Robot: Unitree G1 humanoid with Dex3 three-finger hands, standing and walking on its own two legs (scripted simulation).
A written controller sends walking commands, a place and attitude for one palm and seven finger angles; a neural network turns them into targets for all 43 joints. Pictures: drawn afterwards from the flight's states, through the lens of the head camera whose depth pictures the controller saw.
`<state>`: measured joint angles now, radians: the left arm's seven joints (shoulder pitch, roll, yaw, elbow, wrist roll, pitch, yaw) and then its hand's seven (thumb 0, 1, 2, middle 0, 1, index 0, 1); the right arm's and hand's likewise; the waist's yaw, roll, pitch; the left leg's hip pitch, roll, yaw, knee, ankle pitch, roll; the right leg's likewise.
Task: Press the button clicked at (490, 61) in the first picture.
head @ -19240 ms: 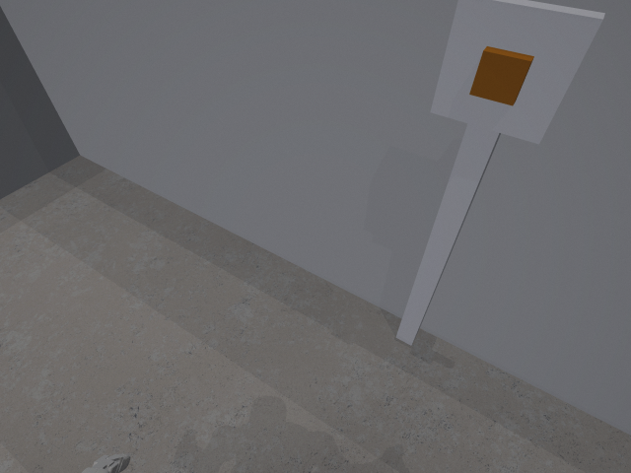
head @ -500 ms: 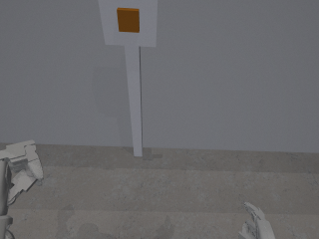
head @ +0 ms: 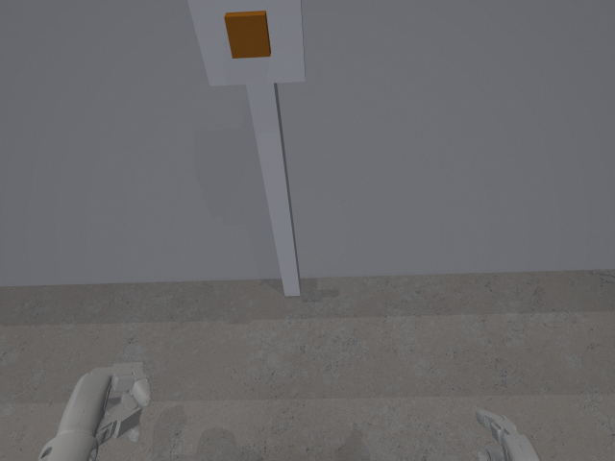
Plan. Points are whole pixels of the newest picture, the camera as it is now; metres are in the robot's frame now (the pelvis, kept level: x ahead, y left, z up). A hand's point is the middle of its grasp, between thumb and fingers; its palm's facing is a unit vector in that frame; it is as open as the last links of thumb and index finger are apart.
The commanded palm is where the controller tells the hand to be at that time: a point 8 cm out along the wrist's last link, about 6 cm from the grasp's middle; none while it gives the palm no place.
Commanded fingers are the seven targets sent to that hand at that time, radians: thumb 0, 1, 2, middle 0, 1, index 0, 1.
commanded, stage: let the arm hang, fingers relaxed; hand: left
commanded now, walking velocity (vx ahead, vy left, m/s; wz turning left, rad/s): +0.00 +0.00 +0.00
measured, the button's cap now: (248, 34) +0.77 +0.15 +0.21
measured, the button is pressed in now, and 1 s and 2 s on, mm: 0 0 0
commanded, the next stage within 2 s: stand and wait in 0.96 s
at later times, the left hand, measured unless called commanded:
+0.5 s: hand out of the picture -0.04 +0.21 -0.16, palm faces +0.02 -0.96 -0.29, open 6.1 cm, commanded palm none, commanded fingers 0.00 0.90 0.90 -0.20 -0.30 -0.20 -0.30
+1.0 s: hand out of the picture +0.05 +0.18 -0.15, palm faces +0.02 -0.97 -0.25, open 7.4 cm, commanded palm none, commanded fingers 0.00 0.90 0.90 -0.20 -0.30 -0.20 -0.30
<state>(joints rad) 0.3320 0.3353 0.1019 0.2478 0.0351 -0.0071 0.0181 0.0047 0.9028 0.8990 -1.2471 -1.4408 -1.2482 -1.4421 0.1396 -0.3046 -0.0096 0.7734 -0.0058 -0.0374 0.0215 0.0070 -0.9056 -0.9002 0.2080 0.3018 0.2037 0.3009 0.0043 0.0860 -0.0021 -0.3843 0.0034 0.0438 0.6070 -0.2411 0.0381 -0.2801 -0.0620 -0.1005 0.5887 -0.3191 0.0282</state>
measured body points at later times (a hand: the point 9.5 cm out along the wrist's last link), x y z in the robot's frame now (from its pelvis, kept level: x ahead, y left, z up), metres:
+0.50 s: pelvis -0.01 -0.01 +0.01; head +0.00 -0.02 +0.46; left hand -0.04 +0.26 -0.14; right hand -0.02 -0.24 -0.15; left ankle +0.05 +0.09 -0.73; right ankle -0.01 -0.13 -0.73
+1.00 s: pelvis +0.01 -0.02 +0.02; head +0.02 -0.03 +0.47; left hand +0.05 +0.23 -0.13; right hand +0.05 -0.27 -0.14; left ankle +0.05 +0.09 -0.73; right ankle -0.01 -0.14 -0.73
